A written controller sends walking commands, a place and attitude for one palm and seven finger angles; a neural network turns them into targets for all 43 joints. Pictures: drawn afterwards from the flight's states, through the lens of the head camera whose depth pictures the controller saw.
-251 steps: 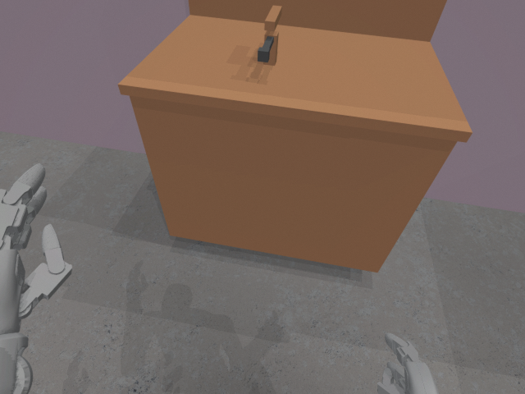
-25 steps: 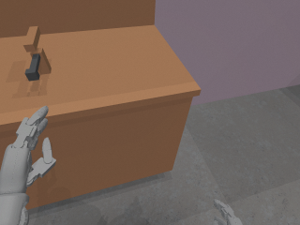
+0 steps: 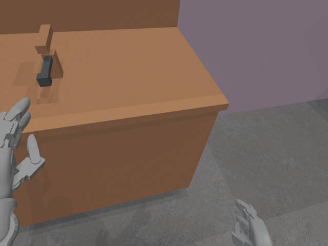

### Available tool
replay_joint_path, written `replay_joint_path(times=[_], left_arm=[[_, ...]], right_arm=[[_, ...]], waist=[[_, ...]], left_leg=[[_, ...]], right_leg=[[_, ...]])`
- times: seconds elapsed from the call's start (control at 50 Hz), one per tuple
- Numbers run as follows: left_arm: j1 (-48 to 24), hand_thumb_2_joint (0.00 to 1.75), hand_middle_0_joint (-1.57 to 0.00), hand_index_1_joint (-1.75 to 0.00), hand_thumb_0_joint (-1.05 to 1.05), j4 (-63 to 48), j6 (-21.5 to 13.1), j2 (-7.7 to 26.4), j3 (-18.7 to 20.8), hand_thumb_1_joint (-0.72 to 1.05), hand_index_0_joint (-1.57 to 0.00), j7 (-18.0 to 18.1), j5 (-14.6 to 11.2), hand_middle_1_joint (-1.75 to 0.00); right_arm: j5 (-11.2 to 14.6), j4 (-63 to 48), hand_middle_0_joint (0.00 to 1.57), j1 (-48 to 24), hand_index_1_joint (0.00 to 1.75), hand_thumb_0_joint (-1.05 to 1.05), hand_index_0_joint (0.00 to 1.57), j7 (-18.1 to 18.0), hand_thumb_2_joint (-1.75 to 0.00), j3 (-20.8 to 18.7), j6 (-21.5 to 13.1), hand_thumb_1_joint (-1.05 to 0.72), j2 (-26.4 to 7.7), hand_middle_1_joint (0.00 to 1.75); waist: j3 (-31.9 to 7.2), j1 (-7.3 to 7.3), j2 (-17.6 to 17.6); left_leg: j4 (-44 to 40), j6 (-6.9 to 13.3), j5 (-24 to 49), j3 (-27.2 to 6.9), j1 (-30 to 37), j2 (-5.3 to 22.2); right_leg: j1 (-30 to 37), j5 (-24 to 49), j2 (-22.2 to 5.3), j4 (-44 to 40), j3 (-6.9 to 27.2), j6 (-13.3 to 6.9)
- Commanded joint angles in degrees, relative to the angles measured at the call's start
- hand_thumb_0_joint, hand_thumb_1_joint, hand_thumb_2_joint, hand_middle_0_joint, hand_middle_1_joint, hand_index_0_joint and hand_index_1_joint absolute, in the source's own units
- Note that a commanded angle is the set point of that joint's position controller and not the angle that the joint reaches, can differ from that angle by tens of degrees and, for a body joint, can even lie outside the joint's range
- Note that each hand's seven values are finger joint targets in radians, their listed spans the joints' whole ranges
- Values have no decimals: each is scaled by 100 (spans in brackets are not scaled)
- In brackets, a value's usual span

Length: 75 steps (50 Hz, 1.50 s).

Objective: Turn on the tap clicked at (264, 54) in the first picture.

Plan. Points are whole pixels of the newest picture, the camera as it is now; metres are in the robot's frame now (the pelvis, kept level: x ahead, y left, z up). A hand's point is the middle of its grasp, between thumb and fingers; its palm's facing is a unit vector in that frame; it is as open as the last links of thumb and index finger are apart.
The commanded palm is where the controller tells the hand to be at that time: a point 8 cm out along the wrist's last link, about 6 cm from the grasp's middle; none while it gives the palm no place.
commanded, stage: come to a stop and stand still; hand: left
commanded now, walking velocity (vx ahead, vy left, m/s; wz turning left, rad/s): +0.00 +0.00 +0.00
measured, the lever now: (44, 79) +0.48 +0.39 +0.12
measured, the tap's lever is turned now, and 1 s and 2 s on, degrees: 0 0 0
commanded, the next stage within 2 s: look again from close up in 0.72 s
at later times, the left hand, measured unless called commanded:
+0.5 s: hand (58, 148) +0.24 +0.22 +0.17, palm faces +0.41 -0.84 -0.35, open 7.4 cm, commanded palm +0.18 +0.26 +0.17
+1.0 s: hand (53, 150) +0.23 +0.24 +0.16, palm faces +0.41 -0.84 -0.36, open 7.4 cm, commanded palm +0.18 +0.27 +0.17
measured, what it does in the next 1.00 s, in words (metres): stands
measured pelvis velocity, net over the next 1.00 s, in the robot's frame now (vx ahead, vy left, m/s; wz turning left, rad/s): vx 0.03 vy -0.02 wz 0.03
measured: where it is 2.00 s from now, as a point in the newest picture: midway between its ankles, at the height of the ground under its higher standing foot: outside the picture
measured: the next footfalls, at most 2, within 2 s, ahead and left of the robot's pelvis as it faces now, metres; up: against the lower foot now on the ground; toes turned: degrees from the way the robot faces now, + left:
left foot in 1.80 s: +0.19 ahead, +0.16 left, +0.00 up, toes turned +2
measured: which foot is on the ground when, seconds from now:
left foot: down 0.00-1.00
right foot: down 0.00-1.00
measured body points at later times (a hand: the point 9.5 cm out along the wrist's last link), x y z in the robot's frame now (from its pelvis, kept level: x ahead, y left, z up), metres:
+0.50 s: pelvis +0.03 -0.02 +0.00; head +0.03 -0.02 +0.45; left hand +0.21 +0.27 +0.19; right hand +0.22 -0.24 -0.07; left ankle +0.03 +0.06 -0.74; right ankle +0.01 -0.11 -0.74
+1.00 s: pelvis +0.03 -0.02 +0.00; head +0.03 -0.01 +0.45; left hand +0.21 +0.28 +0.18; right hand +0.21 -0.24 -0.07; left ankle +0.03 +0.06 -0.74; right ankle +0.01 -0.11 -0.74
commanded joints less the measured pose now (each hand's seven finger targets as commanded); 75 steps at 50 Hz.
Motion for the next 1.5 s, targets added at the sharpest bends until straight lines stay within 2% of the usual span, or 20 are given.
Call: replay_joint_path(times=[0.0,0.02,0.08,0.14,0.36,0.42,0.46,0.5,0.56,0.58,0.76,0.86,1.02,1.06,1.16,1.24,1.3,1.36,1.42,1.48], left_arm=[[-760,90,-20,-30,0,-2010,-591,1077,626,90,-20,214,-80,-30],[-693,90,-20,-30,0,-1900,-584,1095,670,90,-20,219,-96,-30],[-88,90,-20,-30,0,-1224,-471,858,629,90,-20,209,-145,-30],[156,90,-20,-30,0,-864,-370,765,600,90,-20,175,-225,-30],[-637,90,-20,-30,0,-1717,-359,1173,672,90,-20,257,-235,-30],[-402,90,-20,-30,0,-1454,-332,994,576,90,-20,272,-258,-30],[-255,90,-20,-30,0,-1282,-314,1019,657,90,-20,280,-269,-30],[-108,90,-20,-30,0,-1039,-269,884,567,90,-20,271,-283,-30],[-166,90,-20,-30,0,-1000,-236,862,502,90,-20,255,-292,-30],[-119,90,-20,-30,0,-927,-215,834,467,90,-20,255,-294,-30],[-378,90,-20,-30,0,-1586,-207,1152,634,90,-20,296,-285,-30],[-16,90,-20,-30,0,-1384,-170,1058,650,90,-20,299,-321,-30],[-97,90,-20,-30,0,-1251,-134,891,424,90,-20,277,-306,-30],[-271,90,-20,-30,0,-1387,-151,1006,491,90,-20,280,-291,-30],[-303,90,-20,-30,0,-1508,-182,1066,533,90,-20,287,-279,-30],[-209,90,-20,-30,0,-1396,-210,943,473,90,-20,298,-252,-30],[-235,90,-20,-30,0,-1354,-236,897,450,90,-20,296,-219,-30],[-399,90,-20,-30,0,-1349,-249,914,478,90,-20,300,-191,-30],[-516,90,-20,-30,0,-1349,-292,862,432,90,-20,311,-153,-30],[-535,90,-20,-30,0,-1437,-340,929,492,90,-20,327,-140,-30]], right_arm=[[-61,-830,20,-676,30,0,20,-12,-90,-277,-333,-90,-731,30],[-74,-809,20,-650,30,0,20,-4,-90,-278,-310,-90,-753,30],[-11,-706,20,-523,30,0,20,-4,-90,-356,-210,-90,-766,30],[43,-692,20,-570,30,0,20,-46,-90,-356,-59,-90,-762,30],[16,-772,20,-805,30,0,20,-223,-90,-290,13,-90,-737,30],[23,-742,20,-726,30,0,20,-218,-90,-302,31,-90,-721,30],[16,-739,20,-734,30,0,20,-225,-90,-318,65,-90,-734,30],[38,-716,20,-693,30,0,20,-216,-90,-323,111,-90,-717,30],[54,-728,20,-725,30,0,20,-230,-90,-335,156,-90,-740,30],[60,-720,20,-689,30,0,20,-230,-90,-326,172,-90,-727,30],[50,-793,20,-722,30,0,20,-266,-90,-320,196,-90,-733,30],[49,-786,20,-694,30,0,20,-258,-90,-325,219,-90,-733,30],[69,-745,20,-667,30,0,20,-265,-90,-325,266,-90,-751,30],[63,-750,20,-720,30,0,20,-280,-90,-329,260,-90,-762,30],[46,-767,20,-725,30,0,20,-296,-90,-321,237,-90,-754,30],[2,-735,20,-700,30,0,20,-259,-90,-377,236,-90,-803,30],[-24,-737,20,-731,30,0,20,-249,-90,-387,232,-90,-830,30],[-16,-770,20,-765,30,0,20,-251,-90,-393,229,-90,-842,30],[-5,-725,20,-633,30,0,20,-238,-90,-407,201,-90,-843,30],[-10,-705,20,-615,30,0,20,-230,-90,-422,179,-90,-836,30]], waist=[[-1101,-25,1230],[-1133,-22,1270],[-1283,-58,548],[-1056,-73,362],[-1070,-77,803],[-1032,-76,622],[-911,-92,696],[-891,-84,444],[-774,-113,538],[-775,-105,379],[-1065,-101,675],[-1009,-92,640],[-842,-102,515],[-796,-122,715],[-841,-103,805],[-846,-136,693],[-593,-150,825],[-343,-171,1026],[-401,-167,1048],[-538,-166,877]], left_leg=[[-341,-751,1062,-889,509,976],[-296,-817,1217,-890,480,947],[143,-759,1793,-805,701,872],[57,-672,1178,-808,421,819],[0,-538,1092,-765,499,692],[41,-497,925,-751,463,659],[52,-491,831,-715,389,620],[54,-464,691,-728,345,631],[21,-455,665,-679,380,610],[-9,-444,679,-710,378,626],[-20,-435,1177,-645,561,580],[-31,-448,1183,-655,524,588],[-260,-453,737,-786,416,669],[-304,-474,690,-772,418,644],[-430,-521,608,-871,410,705],[-393,-410,-550,-971,126,829],[-600,-320,-1757,-1260,-272,990],[-796,-218,-2447,-1449,-496,1161],[-699,-172,-1978,-1633,-403,1353],[-159,-222,-702,-1416,-317,1239]], right_leg=[[442,749,-117,-312,0,-141],[491,856,-153,-316,37,-153],[339,1367,-280,-446,292,-220],[211,1197,-354,-629,446,-206],[234,1220,-345,-687,475,-156],[251,1192,-397,-844,532,-158],[196,1157,-423,-966,582,-161],[202,1065,-446,-1058,598,-145],[67,977,-433,-1177,570,-105],[93,996,-416,-1169,510,-88],[444,1565,-343,-1014,311,-10],[457,1589,-349,-1039,314,-18],[328,1013,-282,-1108,245,-19],[275,927,-268,-1124,248,-28],[347,810,-217,-985,186,-37],[329,48,-293,-771,278,-151],[88,-744,-247,-479,333,-223],[-168,-928,-153,-12,247,-248],[-210,-581,-124,482,-13,-238],[-13,-73,-278,474,56,-295]])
